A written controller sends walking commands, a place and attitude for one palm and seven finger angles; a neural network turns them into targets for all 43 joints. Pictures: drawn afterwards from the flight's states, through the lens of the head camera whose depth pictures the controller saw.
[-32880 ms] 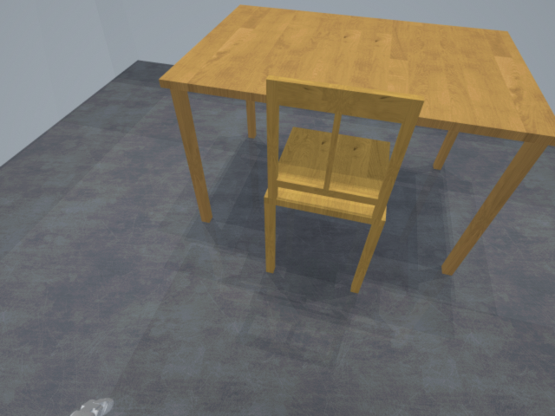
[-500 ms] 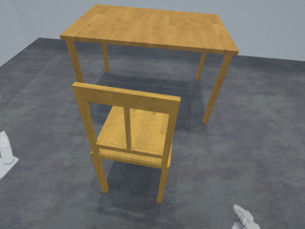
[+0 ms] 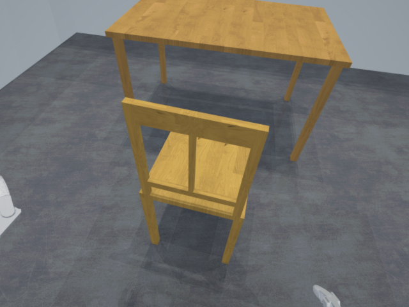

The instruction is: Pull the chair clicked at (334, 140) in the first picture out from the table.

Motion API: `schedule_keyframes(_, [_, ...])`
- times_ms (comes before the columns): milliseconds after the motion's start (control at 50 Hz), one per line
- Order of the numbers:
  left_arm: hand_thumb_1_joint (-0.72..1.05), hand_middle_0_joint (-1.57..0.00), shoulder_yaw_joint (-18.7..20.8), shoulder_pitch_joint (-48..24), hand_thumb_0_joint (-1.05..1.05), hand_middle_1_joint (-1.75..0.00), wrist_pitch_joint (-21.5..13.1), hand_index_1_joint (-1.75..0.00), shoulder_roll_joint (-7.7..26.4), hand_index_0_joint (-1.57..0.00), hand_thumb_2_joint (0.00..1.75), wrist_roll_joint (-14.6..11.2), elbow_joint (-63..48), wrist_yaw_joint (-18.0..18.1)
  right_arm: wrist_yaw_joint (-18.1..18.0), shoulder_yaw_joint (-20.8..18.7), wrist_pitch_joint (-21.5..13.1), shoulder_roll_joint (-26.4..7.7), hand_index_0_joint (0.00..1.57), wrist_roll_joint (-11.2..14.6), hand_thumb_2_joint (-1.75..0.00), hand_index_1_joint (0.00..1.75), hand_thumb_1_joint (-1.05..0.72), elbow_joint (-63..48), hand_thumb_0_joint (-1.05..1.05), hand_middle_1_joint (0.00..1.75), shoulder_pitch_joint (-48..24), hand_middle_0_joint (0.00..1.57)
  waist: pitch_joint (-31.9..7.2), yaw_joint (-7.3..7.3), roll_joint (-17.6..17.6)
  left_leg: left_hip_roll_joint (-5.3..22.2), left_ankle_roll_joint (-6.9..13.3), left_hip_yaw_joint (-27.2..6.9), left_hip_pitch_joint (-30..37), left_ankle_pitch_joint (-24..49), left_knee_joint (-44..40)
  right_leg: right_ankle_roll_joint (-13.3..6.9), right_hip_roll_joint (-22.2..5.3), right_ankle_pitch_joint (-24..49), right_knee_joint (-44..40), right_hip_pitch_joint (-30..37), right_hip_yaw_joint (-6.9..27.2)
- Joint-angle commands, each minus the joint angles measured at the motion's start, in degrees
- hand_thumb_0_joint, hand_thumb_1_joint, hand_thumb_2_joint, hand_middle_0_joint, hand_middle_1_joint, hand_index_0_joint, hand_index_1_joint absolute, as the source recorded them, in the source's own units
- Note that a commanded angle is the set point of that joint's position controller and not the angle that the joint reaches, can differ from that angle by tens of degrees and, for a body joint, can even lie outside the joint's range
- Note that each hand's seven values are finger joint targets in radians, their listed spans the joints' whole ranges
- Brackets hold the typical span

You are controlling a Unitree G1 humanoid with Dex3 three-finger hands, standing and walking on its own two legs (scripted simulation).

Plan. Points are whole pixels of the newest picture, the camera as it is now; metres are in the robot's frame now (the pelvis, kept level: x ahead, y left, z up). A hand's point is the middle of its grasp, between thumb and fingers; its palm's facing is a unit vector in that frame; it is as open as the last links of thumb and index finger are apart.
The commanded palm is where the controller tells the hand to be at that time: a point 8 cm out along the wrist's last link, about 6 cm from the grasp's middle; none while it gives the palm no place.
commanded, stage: stop stepping back and stand still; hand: left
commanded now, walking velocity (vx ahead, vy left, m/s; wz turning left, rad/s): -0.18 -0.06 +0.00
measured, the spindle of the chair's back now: (192, 165) +0.52 +0.07 -0.09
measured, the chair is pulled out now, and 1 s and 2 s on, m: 0.55 0.55 0.55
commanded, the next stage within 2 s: let the arm hang, fingers relaxed in 0.84 s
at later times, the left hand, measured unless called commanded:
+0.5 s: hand (50, 198) +0.23 +0.25 +0.16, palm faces +0.37 -0.80 -0.47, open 7.4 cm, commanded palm +0.17 +0.29 +0.18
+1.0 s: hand (78, 218) +0.23 +0.23 +0.10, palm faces +0.25 -0.82 -0.51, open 7.4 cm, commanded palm none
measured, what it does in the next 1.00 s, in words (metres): stands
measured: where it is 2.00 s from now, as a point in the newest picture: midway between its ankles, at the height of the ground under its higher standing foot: outside the picture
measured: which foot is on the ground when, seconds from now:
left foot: down 0.00-1.00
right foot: down 0.00-1.00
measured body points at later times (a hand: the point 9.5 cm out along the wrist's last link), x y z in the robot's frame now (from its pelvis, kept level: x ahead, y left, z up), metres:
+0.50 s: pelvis +0.02 -0.01 +0.01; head +0.05 +0.00 +0.46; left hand +0.20 +0.29 +0.18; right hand +0.18 -0.24 -0.07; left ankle +0.00 +0.09 -0.73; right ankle +0.02 -0.14 -0.73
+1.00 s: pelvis +0.01 -0.02 +0.01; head +0.03 -0.03 +0.46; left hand +0.21 +0.27 +0.13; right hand +0.16 -0.28 -0.09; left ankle +0.01 +0.09 -0.73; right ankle +0.02 -0.14 -0.73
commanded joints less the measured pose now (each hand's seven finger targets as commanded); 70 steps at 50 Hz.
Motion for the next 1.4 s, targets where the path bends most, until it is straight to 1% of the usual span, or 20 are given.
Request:
schedule_keyframes(0, [0.9, -0.2, 2.9, -3.2, 0.0, -0.3, -3.4, -0.3, 9.2, -0.2, 0.9, 0.4, -11.7, 0.2, -0.1, -3.1, -5.1, -6.1, 0.2, 1.1, -0.9, 0.3, -0.9, -10.0, 0.0, 0.3, -7.8, 0.2, -5.2, -0.11, 7.9, 13.4, 1.9, -10.6, 9.0, 24.6, -11.8, -1.6, -2.1, 2.3, -0.3, -0.2, 3.7])
schedule_keyframes(20, [0.9, -0.2, 3.1, -4.1, 0.0, -0.3, -3.3, -0.3, 9.6, -0.2, 0.9, 0.5, -15.0, 0.2, -0.1, -2.7, -5.1, -5.2, 0.2, 0.3, -0.9, 0.3, -0.9, -10.4, 0.0, 0.3, -8.5, 0.2, -4.0, -0.92, 10.8, 13.7, 1.1, -11.7, 7.2, 25.4, -12.6, -1.4, -2.3, 1.5, -1.0, 1.1, 2.3])
schedule_keyframes(120, [0.9, -0.2, 6.6, 1.3, 0.0, -0.3, -3.9, -0.3, 12.5, -0.2, 0.9, -0.1, -22.5, 0.9, 0.4, -3.1, -5.2, -5.5, 0.2, 0.3, -0.9, 0.3, -0.9, -11.3, 0.0, 0.3, -7.9, 0.2, -5.6, -1.34, 8.7, 11.3, -2.6, -8.7, 5.4, 27.4, -10.7, -2.4, -2.1, 12.9, -5.7, 8.4, 2.5])
schedule_keyframes(220, [0.9, -0.2, 10.0, 7.9, 0.0, -0.3, -3.3, -0.3, 12.4, -0.2, 0.9, -1.7, -17.0, 0.7, 0.7, -3.3, -3.2, -4.4, 0.2, 0.2, -0.9, 0.3, -0.9, -11.6, 0.0, 0.3, -7.1, 0.2, -5.6, -1.78, 11.9, 11.7, -4.3, -6.6, 6.6, 29.3, -11.8, -2.6, -1.6, 10.5, -6.7, 7.7, 1.8])
schedule_keyframes(260, [0.9, -0.2, 9.5, 7.1, 0.0, -0.3, -3.1, -0.3, 11.8, -0.2, 0.9, -2.0, -15.2, 0.6, 0.5, -3.3, -2.6, -4.6, 0.2, 0.4, -0.9, 0.3, -0.9, -11.5, 0.0, 0.3, -7.3, 0.2, -5.8, -2.01, 11.0, 11.6, -4.0, -5.6, 6.3, 27.8, -11.2, -2.6, -2.0, 12.8, -7.7, 8.2, 2.4])
schedule_keyframes(320, [0.9, -0.2, 7.3, 6.0, 0.0, -0.3, -2.2, -0.3, 10.0, -0.2, 0.9, -2.3, -12.6, 0.3, 0.2, -3.2, -2.2, -5.2, 0.2, 0.8, -0.9, 0.3, -0.9, -11.3, 0.0, 0.3, -7.2, 0.2, -6.1, -2.43, 5.8, 10.3, -3.5, -4.8, 6.0, 26.2, -10.5, -2.4, -2.6, 20.2, -9.2, 10.4, 3.1])
schedule_keyframes(440, [0.9, -0.2, 4.2, 2.5, 0.0, -0.3, -1.4, -0.3, 9.7, -0.2, 0.9, -1.8, -15.0, 0.8, -0.5, -3.0, -2.0, -5.8, 0.2, 1.0, -0.9, 0.3, -0.9, -11.5, 0.0, 0.3, -8.6, 0.2, -6.5, -2.0, 2.6, 8.6, -1.5, -4.4, 5.4, 15.9, -10.9, -2.0, -3.7, 21.3, -10.9, 11.7, 5.7])
schedule_keyframes(580, [0.9, -0.2, 6.1, 1.6, 0.0, -0.3, -1.5, -0.3, 11.6, -0.2, 0.9, -1.5, -16.9, 1.6, -0.8, -2.8, -1.5, -5.6, 0.2, 1.2, -0.9, 0.3, -0.9, -12.1, 0.0, 0.3, -9.4, 0.2, -5.1, -1.57, 6.2, 7.8, -1.4, -4.4, 4.7, 15.0, -10.7, -2.6, -3.8, 19.1, -11.3, 11.3, 6.5])
schedule_keyframes(780, [0.9, -0.2, 5.0, 5.4, 0.0, -0.3, -0.1, -0.3, 9.2, -0.2, 0.9, -1.9, -9.1, 0.9, -0.1, -3.1, 0.5, -6.1, 0.2, 1.6, -0.9, 0.3, -0.9, -12.6, 0.0, 0.3, -9.4, 0.2, -3.1, -1.72, 0.7, 7.7, -1.1, -3.6, 2.8, 10.1, -11.9, -2.1, -3.5, 15.6, -13.2, 10.0, 6.9])
schedule_keyframes(900, [0.9, -0.2, 5.4, 1.6, 0.0, -0.3, -0.5, -0.3, 11.9, -0.2, 0.9, -1.6, -15.3, 1.1, -0.5, -3.0, -0.3, -6.1, 0.2, 1.4, -0.9, 0.3, -0.9, -12.5, 0.0, 0.3, -9.8, 0.2, -4.2, -1.56, 3.4, 7.7, -0.7, -3.5, 4.0, 10.1, -11.3, -2.1, -3.9, 16.0, -13.1, 10.2, 7.4])
schedule_keyframes(920, [0.9, -0.2, -19.5, -2.4, 0.0, -0.3, 8.5, -0.3, -0.1, -0.2, 0.9, 5.2, 31.0, -6.9, 5.5, -4.1, -1.5, -12.1, 0.2, 0.1, -0.9, 0.3, -0.9, 0.0, 0.0, 0.3, -9.3, 0.2, 0.2, -4.16, 2.0, 7.6, -0.6, -3.9, -0.5, 21.9, -1.3, -3.2, -5.6, 24.8, -1.2, 1.1, 1.8])
schedule_keyframes(940, [0.9, -0.2, -19.0, -0.5, 0.0, -0.3, 12.3, -0.3, -4.8, -0.2, 0.9, 3.4, 33.7, -8.2, 5.0, -3.3, 2.0, -6.8, 0.2, -0.1, -0.9, 0.3, -0.9, 0.6, 0.0, 0.3, -4.0, 0.2, -6.5, -3.16, 1.7, 7.6, -0.9, -2.8, 2.3, 21.5, -2.0, -3.2, -5.5, 20.9, -3.0, 1.7, 4.4])
schedule_keyframes(980, [0.9, -0.2, -20.7, -2.7, 0.0, -0.3, 13.3, -0.3, -6.3, -0.2, 0.9, 3.0, 36.0, -8.4, 4.7, -2.2, 3.6, -5.6, 0.2, -0.9, -0.9, 0.3, -0.9, 0.1, 0.0, 0.3, -3.6, 0.2, -5.5, -2.55, 2.8, 8.3, -0.2, -5.3, -1.4, 12.7, -3.4, -2.7, -4.8, 10.0, -3.0, 0.4, 3.4])
schedule_keyframes(1020, [0.9, -0.2, -21.7, -7.2, 0.0, -0.3, 13.2, -0.3, -5.4, -0.2, 0.9, 3.2, 41.2, -8.1, 4.6, -1.7, 5.1, -5.5, 0.2, -1.6, -0.9, 0.3, -0.9, -0.4, 0.0, 0.3, -3.4, 0.2, -4.6, -2.19, -6.3, 7.2, 0.1, -6.5, -2.0, 11.9, -3.3, -3.6, -4.8, 10.4, -3.5, 1.4, 4.6])
schedule_keyframes(1060, [0.9, -0.2, -22.3, -9.9, 0.0, -0.3, 13.3, -0.3, -4.7, -0.2, 0.9, 3.4, 47.0, -7.8, 4.1, -1.4, 6.2, -5.7, 0.2, -1.7, -0.9, 0.3, -0.9, 1.1, 0.0, 0.3, -2.7, 0.2, -5.3, -2.19, -12.3, 5.9, -0.2, -6.0, 1.0, 15.0, -3.0, -4.6, -5.7, 15.9, -3.9, 2.6, 5.6])
schedule_keyframes(1100, [0.9, -0.2, -23.1, -11.7, 0.0, -0.3, 14.1, -0.3, -4.3, -0.2, 0.9, 3.1, 53.0, -7.5, 3.6, -1.2, 6.9, -6.2, 0.2, -1.7, -0.9, 0.3, -0.9, 2.9, 0.0, 0.3, -2.8, 0.2, -3.8, -1.9, -8.6, 6.1, -0.2, -6.1, 2.6, 18.0, -5.1, -4.5, -4.9, 16.5, -3.7, 2.8, 4.9])
schedule_keyframes(1180, [0.9, -0.2, -24.5, -9.9, 0.0, -0.3, 14.3, -0.3, -4.2, -0.2, 0.9, 2.5, 64.1, -7.1, 3.1, -0.1, 7.0, -5.1, 0.2, -1.3, -0.9, 0.3, -0.9, 7.8, 0.0, 0.3, -2.6, 0.2, -1.1, -0.7, 7.8, 6.2, -0.5, -5.1, 3.2, 16.9, -7.8, -4.0, -3.8, 10.8, -5.9, 3.6, 5.8])
schedule_keyframes(1240, [0.9, -0.2, -23.9, -8.1, 0.0, -0.3, 14.3, -0.3, -6.4, -0.2, 0.9, 2.7, 68.8, -6.9, 2.6, -0.3, 7.3, -2.7, 0.2, -1.5, -0.9, 0.3, -0.9, 10.2, 0.0, 0.3, 0.0, 0.2, -0.3, -0.74, 13.2, 6.2, -0.6, -4.7, 2.9, 10.7, -8.8, -4.5, -3.4, 7.8, -8.2, 3.7, 5.0])
schedule_keyframes(1280, [0.9, -0.2, -24.5, -9.0, 0.0, -0.3, 14.4, -0.3, -6.3, -0.2, 0.9, 2.6, 71.1, -7.0, 2.7, -0.5, 7.7, -2.2, 0.2, -1.5, -0.9, 0.3, -0.9, 11.2, 0.0, 0.3, 1.4, 0.2, 0.5, -0.85, 12.6, 6.3, -0.4, -5.2, 0.7, 3.7, -10.6, -4.5, -3.0, 4.2, -8.8, 4.1, 4.5])
schedule_keyframes(1380, [0.9, -0.2, -25.0, -10.2, 0.0, -0.3, 14.6, -0.3, -6.8, -0.2, 0.9, 2.6, 75.3, -7.5, 2.8, -0.9, 8.1, -3.3, 0.2, -1.4, -0.9, 0.3, -0.9, 13.2, 0.0, 0.3, 4.5, 0.2, 5.1, -1.17, 2.7, 6.9, 0.2, -6.8, -2.9, -6.9, -13.6, -4.2, -2.8, -2.6, -10.2, 1.1, 4.5])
